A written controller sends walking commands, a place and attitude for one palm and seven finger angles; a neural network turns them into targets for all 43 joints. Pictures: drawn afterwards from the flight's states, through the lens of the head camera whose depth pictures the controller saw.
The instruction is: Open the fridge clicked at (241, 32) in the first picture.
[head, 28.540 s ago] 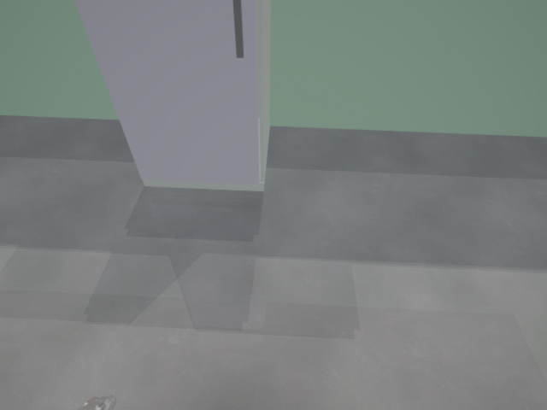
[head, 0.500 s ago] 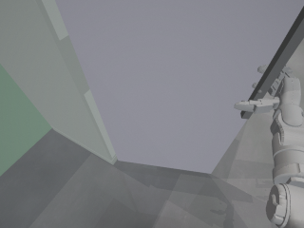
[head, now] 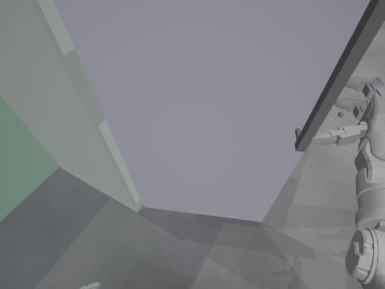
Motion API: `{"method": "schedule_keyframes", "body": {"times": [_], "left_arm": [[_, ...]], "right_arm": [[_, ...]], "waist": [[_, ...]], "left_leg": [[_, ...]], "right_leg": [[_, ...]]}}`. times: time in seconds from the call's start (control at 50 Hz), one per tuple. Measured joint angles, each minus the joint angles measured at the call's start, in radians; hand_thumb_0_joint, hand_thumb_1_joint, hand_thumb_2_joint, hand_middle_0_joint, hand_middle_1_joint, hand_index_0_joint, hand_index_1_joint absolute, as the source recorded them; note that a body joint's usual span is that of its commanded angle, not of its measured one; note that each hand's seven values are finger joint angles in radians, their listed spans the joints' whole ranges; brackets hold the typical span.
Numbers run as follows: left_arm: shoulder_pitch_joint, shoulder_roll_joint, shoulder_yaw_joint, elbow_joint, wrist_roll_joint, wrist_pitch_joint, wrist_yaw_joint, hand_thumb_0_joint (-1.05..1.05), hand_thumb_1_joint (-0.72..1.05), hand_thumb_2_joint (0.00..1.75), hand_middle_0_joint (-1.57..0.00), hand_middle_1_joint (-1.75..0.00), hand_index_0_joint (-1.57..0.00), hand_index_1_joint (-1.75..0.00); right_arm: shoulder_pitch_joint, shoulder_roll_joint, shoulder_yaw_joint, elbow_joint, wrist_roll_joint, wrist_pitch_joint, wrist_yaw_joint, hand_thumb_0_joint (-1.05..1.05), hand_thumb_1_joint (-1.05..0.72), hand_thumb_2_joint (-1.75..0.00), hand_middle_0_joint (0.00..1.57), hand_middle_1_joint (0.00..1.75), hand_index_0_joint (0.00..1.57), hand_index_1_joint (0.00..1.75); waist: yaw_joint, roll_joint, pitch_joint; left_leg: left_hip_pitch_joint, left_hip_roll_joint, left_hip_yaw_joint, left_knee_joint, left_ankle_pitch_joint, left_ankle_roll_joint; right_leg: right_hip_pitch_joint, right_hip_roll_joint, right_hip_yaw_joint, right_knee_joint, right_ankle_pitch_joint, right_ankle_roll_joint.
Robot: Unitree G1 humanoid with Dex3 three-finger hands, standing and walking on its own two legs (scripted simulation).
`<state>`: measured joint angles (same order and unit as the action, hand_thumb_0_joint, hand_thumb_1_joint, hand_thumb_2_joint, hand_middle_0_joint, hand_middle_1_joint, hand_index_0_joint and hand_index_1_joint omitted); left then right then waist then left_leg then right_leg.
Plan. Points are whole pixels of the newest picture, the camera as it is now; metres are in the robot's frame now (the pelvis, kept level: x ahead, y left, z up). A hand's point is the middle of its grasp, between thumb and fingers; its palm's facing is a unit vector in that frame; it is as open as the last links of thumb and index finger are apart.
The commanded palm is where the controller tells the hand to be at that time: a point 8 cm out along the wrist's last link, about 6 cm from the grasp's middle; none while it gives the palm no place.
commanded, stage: slip the hand off the handle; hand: right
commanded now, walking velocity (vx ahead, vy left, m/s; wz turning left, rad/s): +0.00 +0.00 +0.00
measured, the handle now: (330, 80) +0.50 -0.21 +0.18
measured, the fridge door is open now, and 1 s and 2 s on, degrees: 69 69 69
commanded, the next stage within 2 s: draw the hand back to the body in 1.02 s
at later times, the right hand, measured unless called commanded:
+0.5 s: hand (358, 123) +0.44 -0.27 +0.14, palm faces +0.18 +0.97 -0.14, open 14.7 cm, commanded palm +0.39 -0.31 +0.14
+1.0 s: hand (364, 163) +0.34 -0.25 +0.14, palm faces +0.21 +0.97 -0.14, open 14.7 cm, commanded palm +0.30 -0.29 +0.14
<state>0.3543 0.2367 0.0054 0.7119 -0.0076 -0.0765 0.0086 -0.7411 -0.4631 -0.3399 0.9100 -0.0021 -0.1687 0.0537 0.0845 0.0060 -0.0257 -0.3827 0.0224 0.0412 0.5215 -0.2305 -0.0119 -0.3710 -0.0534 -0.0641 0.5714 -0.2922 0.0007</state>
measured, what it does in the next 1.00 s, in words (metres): stands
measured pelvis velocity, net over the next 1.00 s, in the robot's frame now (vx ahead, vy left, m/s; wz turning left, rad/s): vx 0.00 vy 0.01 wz -0.04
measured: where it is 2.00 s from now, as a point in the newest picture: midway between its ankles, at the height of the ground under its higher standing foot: outside the picture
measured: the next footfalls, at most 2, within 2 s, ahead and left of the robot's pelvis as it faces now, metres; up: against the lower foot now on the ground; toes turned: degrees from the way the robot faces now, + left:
none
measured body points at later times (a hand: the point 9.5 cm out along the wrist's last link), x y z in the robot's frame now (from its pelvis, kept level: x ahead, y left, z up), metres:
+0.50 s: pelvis +0.01 -0.01 +0.00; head +0.05 -0.02 +0.45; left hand +0.05 +0.27 -0.11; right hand +0.43 -0.32 +0.14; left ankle +0.02 +0.13 -0.73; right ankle +0.00 -0.12 -0.73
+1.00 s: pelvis +0.00 +0.01 +0.00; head +0.00 +0.02 +0.45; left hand +0.19 +0.25 -0.08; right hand +0.32 -0.30 +0.15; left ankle +0.02 +0.13 -0.73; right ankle +0.00 -0.12 -0.73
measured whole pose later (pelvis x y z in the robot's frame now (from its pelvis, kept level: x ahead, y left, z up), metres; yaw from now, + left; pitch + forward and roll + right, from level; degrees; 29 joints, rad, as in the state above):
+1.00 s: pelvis +0.00 +0.01 +0.00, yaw -3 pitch +1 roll +1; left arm 0.20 0.25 -0.03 0.65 -0.04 -0.12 0.08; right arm -0.30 -0.39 -0.30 0.37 0.14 0.00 0.17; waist -0.02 -0.02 -0.03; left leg -0.28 0.02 0.09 0.54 -0.27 0.00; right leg -0.28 -0.05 -0.01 0.58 -0.31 0.02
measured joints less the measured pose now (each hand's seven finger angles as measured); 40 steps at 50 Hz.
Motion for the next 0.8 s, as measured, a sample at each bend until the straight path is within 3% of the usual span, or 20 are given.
{"method": "schedule_keyframes", "body": {"times": [0.16, 0.38, 0.5, 0.62, 0.8], "left_arm": [[0.009, 0.017, 0.0, 0.018, -0.012, -0.002, 0.016, 0.0, 0.9, 0.9, -0.21, -0.3, -0.2, -0.3], [0.027, 0.034, 0.006, 0.01, -0.012, 0.001, 0.021, 0.0, 0.9, 0.9, -0.21, -0.3, -0.2, -0.3], [0.041, 0.031, 0.01, -0.015, -0.022, 0.016, 0.014, 0.01, 0.9, 0.9, -0.21, -0.3, -0.2, -0.3], [0.01, 0.017, 0.004, -0.032, -0.026, 0.009, 0.023, 0.01, 0.9, 0.9, -0.21, -0.3, -0.2, -0.3], [-0.093, 0.009, -0.019, -0.038, -0.031, -0.02, 0.053, 0.01, 0.9, 0.9, -0.21, -0.3, -0.2, -0.3]], "right_arm": [[-0.016, -0.044, 0.015, 0.018, 0.029, 0.0, 0.058, -0.01, 0.55, -0.2, 0.26, 1.16, 0.26, 1.15], [-0.016, -0.094, -0.019, 0.022, 0.043, -0.019, 0.115, -0.01, 0.55, -0.2, 0.25, 1.15, 0.25, 1.15], [0.136, -0.053, -0.042, -0.145, 0.086, 0.026, 0.135, -0.01, 0.55, -0.2, 0.25, 1.15, 0.25, 1.15], [0.291, 0.005, -0.04, -0.332, 0.105, 0.08, 0.111, -0.01, 0.55, -0.2, 0.25, 1.15, 0.25, 1.15], [0.369, 0.043, 0.004, -0.455, 0.128, 0.131, 0.11, -0.01, 0.55, -0.2, 0.25, 1.15, 0.25, 1.15]], "waist": [[-0.014, 0.006, 0.011], [0.001, 0.008, -0.002], [-0.01, -0.006, -0.015], [-0.032, -0.016, -0.011], [-0.077, -0.024, -0.008]], "left_leg": [[-0.005, 0.006, 0.022, 0.006, -0.006, -0.003], [-0.035, 0.003, 0.016, 0.013, -0.011, -0.005], [-0.01, -0.003, 0.0, 0.008, -0.02, -0.007], [0.027, -0.006, 0.003, 0.014, -0.033, -0.004], [0.073, -0.003, 0.032, 0.016, -0.04, 0.006]], "right_leg": [[-0.025, 0.005, 0.023, 0.026, -0.008, -0.003], [-0.055, 0.002, 0.019, 0.039, -0.02, -0.004], [-0.019, -0.004, 0.003, 0.029, -0.033, -0.004], [0.018, -0.007, 0.006, 0.031, -0.042, 0.001], [0.055, -0.003, 0.035, 0.028, -0.035, 0.01]]}}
